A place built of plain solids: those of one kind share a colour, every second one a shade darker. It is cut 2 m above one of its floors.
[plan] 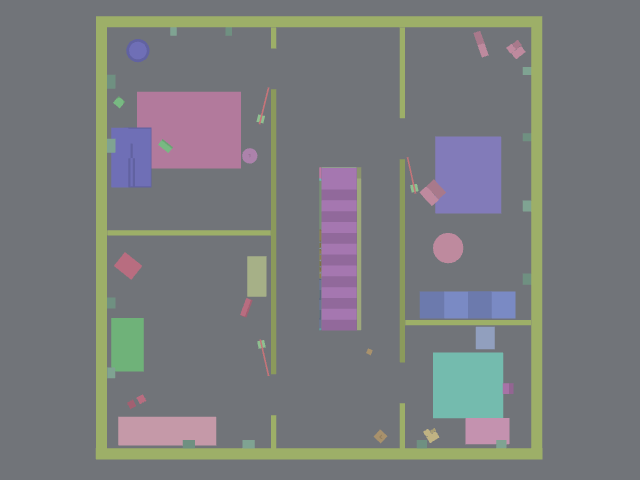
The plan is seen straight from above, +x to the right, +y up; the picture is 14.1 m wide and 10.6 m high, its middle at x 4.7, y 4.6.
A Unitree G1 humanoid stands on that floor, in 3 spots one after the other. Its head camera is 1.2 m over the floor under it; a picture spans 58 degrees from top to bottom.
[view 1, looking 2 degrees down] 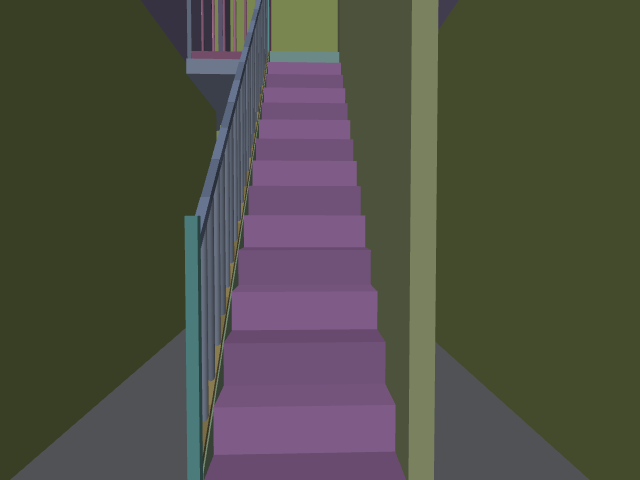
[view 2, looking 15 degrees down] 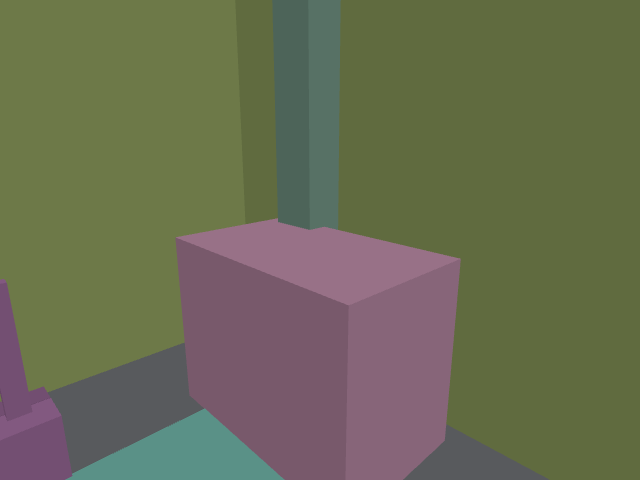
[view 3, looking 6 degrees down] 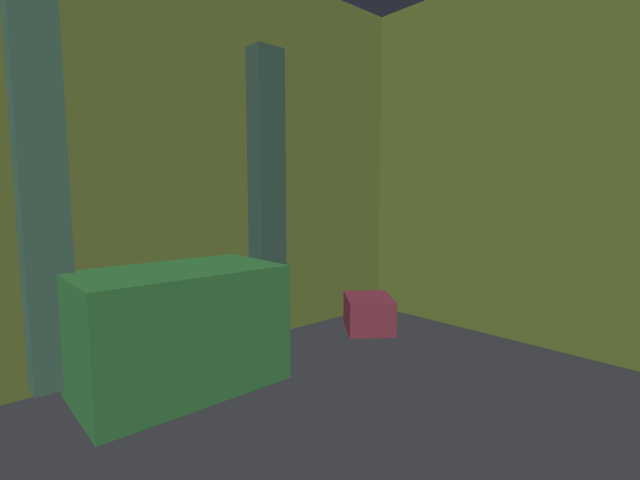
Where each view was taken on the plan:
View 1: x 5.12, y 1.00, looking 88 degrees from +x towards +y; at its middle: step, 2.80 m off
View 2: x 7.22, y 1.45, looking -44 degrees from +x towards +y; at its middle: slotfit_dining_wall_table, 1.75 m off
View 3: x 2.98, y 1.18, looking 138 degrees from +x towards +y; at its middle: wall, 4.03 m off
